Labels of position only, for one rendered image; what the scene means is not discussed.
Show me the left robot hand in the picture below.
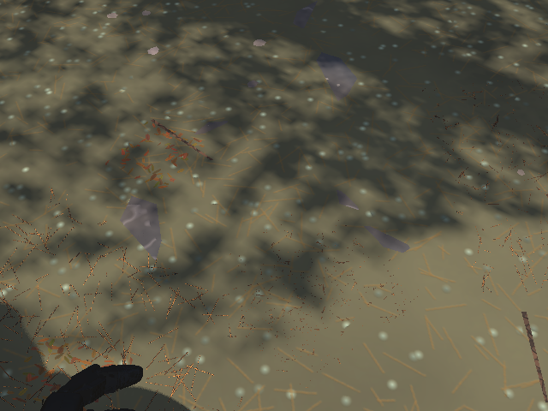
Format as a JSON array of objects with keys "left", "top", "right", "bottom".
[{"left": 40, "top": 364, "right": 143, "bottom": 411}]

